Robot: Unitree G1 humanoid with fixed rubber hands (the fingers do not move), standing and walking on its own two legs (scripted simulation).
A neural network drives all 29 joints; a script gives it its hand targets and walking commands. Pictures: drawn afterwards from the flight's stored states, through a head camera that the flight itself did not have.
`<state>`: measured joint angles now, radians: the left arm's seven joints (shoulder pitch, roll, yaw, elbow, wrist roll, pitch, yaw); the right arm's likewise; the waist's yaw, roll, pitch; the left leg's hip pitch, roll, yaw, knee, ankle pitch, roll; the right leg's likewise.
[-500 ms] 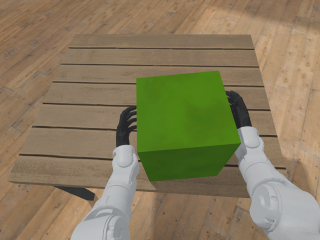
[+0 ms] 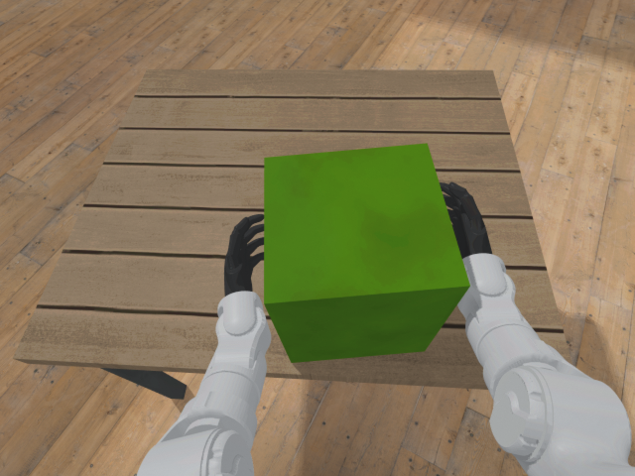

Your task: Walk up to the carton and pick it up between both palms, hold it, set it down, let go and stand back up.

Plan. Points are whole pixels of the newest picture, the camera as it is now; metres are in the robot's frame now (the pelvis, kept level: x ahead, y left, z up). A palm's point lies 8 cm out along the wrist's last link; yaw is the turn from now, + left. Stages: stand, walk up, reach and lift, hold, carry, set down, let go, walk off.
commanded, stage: reach and lift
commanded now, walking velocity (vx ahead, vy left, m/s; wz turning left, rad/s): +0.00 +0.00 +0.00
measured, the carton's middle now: (352, 264) +0.42 +0.02 -0.04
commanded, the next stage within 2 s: none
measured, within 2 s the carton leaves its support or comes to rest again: leaves its support in 0.20 s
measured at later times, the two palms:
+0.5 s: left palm (228, 288) +0.34 +0.17 +0.03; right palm (484, 245) +0.40 -0.13 +0.06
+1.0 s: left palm (213, 257) +0.34 +0.16 +0.11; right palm (522, 230) +0.38 -0.13 +0.13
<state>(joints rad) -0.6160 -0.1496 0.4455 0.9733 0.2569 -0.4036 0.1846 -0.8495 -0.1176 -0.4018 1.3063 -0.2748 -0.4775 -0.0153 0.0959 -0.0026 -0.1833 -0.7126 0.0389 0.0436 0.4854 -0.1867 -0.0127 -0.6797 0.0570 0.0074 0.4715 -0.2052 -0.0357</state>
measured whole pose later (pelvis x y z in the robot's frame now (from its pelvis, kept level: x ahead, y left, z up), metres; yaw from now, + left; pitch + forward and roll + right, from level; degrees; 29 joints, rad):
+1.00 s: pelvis -0.03 -0.01 +0.01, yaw +0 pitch +7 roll +0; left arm -0.66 -0.04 0.32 0.92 0.19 0.00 0.13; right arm -0.84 -0.06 -0.29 1.12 -0.13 -0.03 -0.10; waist 0.05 0.00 -0.21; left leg -0.41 0.04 0.04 0.44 -0.16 -0.01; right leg -0.39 0.06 0.01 0.45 -0.19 -0.04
